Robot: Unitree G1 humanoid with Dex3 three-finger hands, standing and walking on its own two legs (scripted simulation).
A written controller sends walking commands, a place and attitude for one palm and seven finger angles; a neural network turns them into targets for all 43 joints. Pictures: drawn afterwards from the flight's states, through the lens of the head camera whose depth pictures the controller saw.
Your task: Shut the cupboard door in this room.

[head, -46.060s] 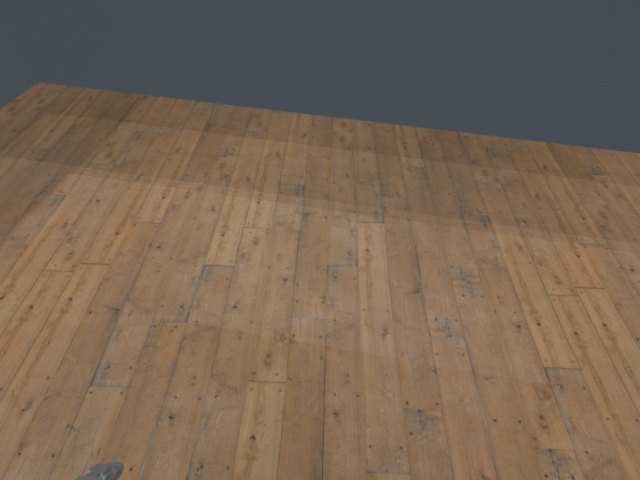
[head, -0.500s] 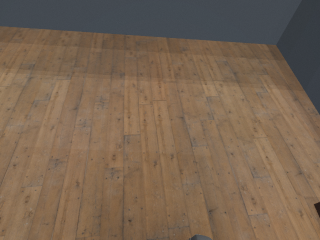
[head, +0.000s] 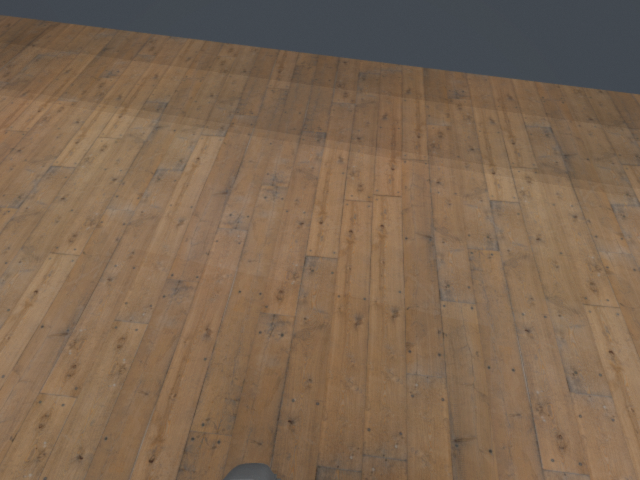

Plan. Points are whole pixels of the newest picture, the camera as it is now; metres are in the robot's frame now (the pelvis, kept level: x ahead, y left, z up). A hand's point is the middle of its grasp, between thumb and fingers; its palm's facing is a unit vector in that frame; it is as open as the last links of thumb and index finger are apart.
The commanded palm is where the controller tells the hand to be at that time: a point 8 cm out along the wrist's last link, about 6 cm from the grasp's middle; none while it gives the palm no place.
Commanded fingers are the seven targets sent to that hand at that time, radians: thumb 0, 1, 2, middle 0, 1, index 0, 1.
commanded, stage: turn or walk to find it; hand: left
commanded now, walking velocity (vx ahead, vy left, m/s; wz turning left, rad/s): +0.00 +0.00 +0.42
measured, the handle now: out of the picture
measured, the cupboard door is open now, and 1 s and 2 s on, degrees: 93 93 93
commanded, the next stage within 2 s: none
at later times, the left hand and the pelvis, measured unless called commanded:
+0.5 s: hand out of the picture +0.06 +0.23 -0.16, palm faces +0.20 -0.95 -0.25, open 7.4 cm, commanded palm none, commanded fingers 0.00 0.90 0.90 -0.20 -0.30 -0.20 -0.30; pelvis +0.01 +0.01 +0.00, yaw +11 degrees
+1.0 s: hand out of the picture -0.07 +0.22 -0.19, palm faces +0.46 -0.86 -0.23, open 7.4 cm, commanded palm none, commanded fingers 0.00 0.90 0.90 -0.20 -0.30 -0.20 -0.30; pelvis +0.00 +0.02 -0.01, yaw +25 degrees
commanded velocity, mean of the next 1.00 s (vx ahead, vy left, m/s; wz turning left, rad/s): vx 0.00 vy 0.00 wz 0.42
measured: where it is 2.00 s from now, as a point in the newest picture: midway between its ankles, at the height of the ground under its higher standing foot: outside the picture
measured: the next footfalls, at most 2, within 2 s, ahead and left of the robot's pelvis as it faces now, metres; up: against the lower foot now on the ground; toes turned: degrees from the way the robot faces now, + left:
left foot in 0.10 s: +0.02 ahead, +0.14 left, +0.00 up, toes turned +8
right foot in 0.54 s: +0.09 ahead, -0.10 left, +0.00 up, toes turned +7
